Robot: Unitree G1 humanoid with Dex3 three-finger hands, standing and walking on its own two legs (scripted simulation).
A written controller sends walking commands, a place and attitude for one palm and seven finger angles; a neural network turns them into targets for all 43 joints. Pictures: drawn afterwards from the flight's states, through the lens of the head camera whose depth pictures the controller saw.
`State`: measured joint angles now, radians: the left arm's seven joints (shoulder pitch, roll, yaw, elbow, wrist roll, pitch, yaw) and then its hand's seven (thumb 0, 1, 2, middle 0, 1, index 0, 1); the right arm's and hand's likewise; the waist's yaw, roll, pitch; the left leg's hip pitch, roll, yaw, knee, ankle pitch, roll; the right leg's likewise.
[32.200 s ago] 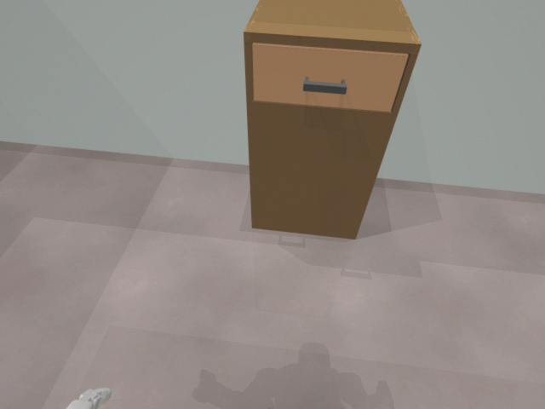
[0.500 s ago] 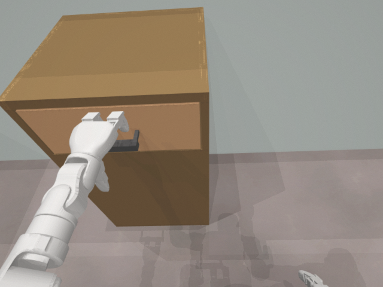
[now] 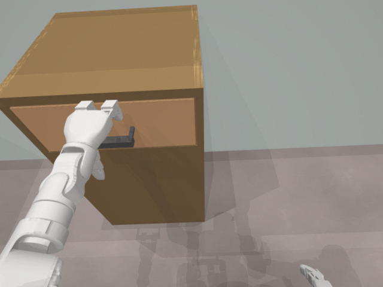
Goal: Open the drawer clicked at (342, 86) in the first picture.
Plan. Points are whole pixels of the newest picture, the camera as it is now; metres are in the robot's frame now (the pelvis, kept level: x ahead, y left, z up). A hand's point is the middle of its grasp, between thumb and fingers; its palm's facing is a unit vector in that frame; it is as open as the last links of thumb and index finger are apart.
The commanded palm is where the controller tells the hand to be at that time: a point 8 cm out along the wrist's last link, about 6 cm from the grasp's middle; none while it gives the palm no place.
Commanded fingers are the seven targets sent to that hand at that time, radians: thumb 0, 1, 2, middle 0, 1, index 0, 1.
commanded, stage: re-aim the fingers above the handle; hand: left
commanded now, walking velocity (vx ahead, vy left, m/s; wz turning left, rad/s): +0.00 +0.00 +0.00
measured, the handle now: (110, 136) +0.47 +0.25 +0.01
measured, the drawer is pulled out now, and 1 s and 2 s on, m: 0.00 0.00 0.00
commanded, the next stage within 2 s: lower the fingers behind the handle in 1.06 s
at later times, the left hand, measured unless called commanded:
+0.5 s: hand (87, 142) +0.39 +0.26 +0.08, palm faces +0.05 +0.03 -1.00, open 13.8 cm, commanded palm +0.36 +0.24 +0.13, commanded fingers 0.00 -0.50 0.30 -0.30 -1.20 -0.30 -1.20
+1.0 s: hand (79, 147) +0.38 +0.28 +0.07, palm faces -0.07 +0.03 -1.00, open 13.8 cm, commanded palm +0.36 +0.24 +0.12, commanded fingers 0.00 -0.50 0.30 -0.30 -1.20 -0.30 -1.20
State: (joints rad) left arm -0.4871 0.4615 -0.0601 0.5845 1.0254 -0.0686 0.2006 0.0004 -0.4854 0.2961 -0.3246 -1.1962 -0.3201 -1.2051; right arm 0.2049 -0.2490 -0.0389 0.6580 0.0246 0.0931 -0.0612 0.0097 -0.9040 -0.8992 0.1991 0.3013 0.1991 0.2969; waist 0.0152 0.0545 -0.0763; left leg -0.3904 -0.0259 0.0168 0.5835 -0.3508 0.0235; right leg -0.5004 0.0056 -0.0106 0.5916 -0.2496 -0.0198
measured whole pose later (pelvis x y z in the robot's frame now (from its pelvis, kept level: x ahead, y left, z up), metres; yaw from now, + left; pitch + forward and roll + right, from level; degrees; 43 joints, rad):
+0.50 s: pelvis +0.01 -0.01 +0.00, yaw +0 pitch +8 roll +1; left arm -0.44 0.46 -0.08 0.55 1.01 0.10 0.20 0.00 -0.48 0.30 -0.32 -1.20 -0.32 -1.20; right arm 0.18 -0.25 -0.03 0.67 0.04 0.12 -0.05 0.01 -0.90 -0.90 0.20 0.30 0.20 0.30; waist 0.04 0.07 -0.08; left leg -0.33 -0.02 0.02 0.53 -0.34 0.02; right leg -0.45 0.01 -0.01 0.56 -0.24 -0.03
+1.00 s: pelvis +0.00 +0.00 +0.00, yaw +0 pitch +8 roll +0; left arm -0.46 0.49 -0.08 0.61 0.97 0.17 0.13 0.00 -0.48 0.30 -0.32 -1.20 -0.31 -1.20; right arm 0.21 -0.25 -0.01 0.67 0.05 0.14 -0.05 0.01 -0.90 -0.90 0.20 0.30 0.20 0.30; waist 0.03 0.08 -0.08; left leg -0.34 -0.02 0.02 0.53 -0.33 0.02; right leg -0.46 0.01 -0.01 0.54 -0.23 -0.02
